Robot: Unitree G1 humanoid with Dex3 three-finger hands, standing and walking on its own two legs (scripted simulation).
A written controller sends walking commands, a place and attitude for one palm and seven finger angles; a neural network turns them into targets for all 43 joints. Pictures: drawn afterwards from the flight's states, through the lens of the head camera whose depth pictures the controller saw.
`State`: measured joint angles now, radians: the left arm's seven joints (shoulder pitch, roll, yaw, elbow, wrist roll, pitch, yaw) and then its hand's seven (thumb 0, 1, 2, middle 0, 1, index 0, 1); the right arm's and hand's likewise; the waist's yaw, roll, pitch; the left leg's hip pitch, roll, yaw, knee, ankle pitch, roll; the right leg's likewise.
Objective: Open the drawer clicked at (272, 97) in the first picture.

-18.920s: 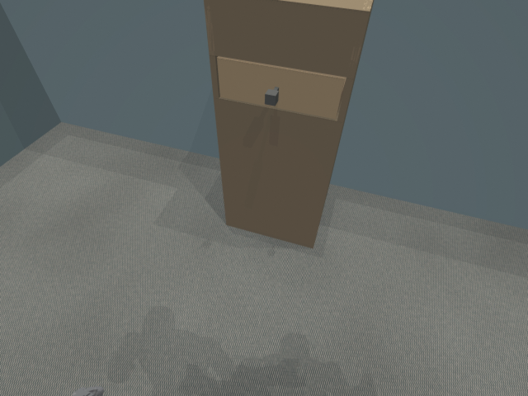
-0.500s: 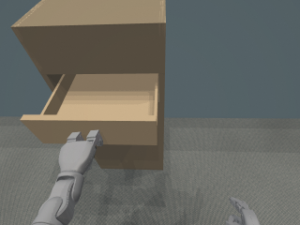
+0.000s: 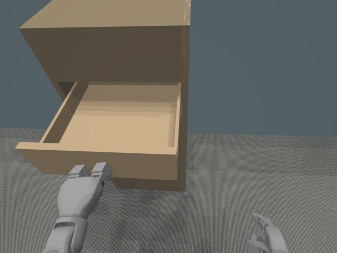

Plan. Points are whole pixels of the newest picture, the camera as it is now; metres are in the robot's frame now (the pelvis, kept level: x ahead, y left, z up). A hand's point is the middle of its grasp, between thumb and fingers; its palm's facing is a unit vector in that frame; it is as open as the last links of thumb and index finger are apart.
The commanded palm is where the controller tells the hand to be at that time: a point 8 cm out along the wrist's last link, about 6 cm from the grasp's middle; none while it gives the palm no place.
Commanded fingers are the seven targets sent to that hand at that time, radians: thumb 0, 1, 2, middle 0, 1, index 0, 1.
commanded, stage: pull the drawer open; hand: left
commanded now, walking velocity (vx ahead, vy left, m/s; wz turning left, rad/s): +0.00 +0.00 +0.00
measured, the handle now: (96, 179) +0.28 +0.21 +0.02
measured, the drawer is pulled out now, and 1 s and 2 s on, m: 0.25 0.30 0.29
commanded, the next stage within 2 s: open the thumb to release the handle in 0.56 s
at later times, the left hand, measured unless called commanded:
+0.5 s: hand (85, 222) +0.18 +0.21 +0.00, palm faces -0.02 -0.12 -0.99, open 6.5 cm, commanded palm +0.13 +0.23 +0.05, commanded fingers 0.00 0.90 0.90 -0.40 -1.35 -0.40 -1.35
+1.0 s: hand (86, 220) +0.19 +0.21 +0.00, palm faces +0.02 -0.10 -0.99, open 8.6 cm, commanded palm +0.16 +0.23 +0.05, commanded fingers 0.00 -0.36 0.36 -0.31 -1.22 -0.31 -1.22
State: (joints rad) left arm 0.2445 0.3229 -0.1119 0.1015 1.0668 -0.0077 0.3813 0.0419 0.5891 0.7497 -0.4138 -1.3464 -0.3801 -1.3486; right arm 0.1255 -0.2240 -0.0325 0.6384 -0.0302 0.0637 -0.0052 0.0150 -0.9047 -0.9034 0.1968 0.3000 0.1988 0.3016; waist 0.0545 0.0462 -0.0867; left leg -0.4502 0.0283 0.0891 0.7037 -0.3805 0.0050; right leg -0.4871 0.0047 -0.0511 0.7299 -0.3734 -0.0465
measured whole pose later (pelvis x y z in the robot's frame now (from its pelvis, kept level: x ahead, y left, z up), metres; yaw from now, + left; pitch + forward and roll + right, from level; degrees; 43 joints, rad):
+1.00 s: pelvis +0.00 +0.00 -0.01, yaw +0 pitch +8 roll +1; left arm 0.45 0.34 -0.10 -0.08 1.06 0.00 0.44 0.00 0.23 0.61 -0.37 -1.28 -0.41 -1.29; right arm 0.12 -0.22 -0.03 0.62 -0.04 0.07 0.00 0.02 -0.91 -0.90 0.20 0.30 0.20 0.30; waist 0.06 0.05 -0.10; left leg -0.52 0.03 0.09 0.80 -0.42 0.00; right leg -0.56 0.00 -0.04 0.83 -0.42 -0.05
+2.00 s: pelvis -0.01 +0.00 +0.01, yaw +1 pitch +2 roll +1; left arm 0.33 0.37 -0.10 -0.12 1.00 0.03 0.28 0.00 -0.49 0.30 -0.32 -1.20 -0.38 -1.23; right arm 0.10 -0.23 -0.02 0.65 -0.02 0.06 -0.03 0.02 -0.91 -0.90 0.20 0.30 0.20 0.30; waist 0.09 0.08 -0.05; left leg -0.33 0.02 0.07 0.62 -0.33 0.00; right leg -0.36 0.00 -0.06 0.65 -0.33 -0.05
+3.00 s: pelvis -0.01 +0.01 +0.03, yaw +1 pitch -3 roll +0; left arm 0.26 0.49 -0.04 -0.43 0.85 0.11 -0.03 0.00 -0.49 0.30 -0.32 -1.20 -0.32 -1.20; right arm 0.04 -0.25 0.04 0.61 0.02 0.11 0.03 0.02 -0.91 -0.90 0.20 0.30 0.20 0.30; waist 0.11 0.13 0.00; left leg -0.13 0.01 0.06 0.41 -0.23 0.01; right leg -0.15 0.01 -0.07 0.43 -0.23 -0.03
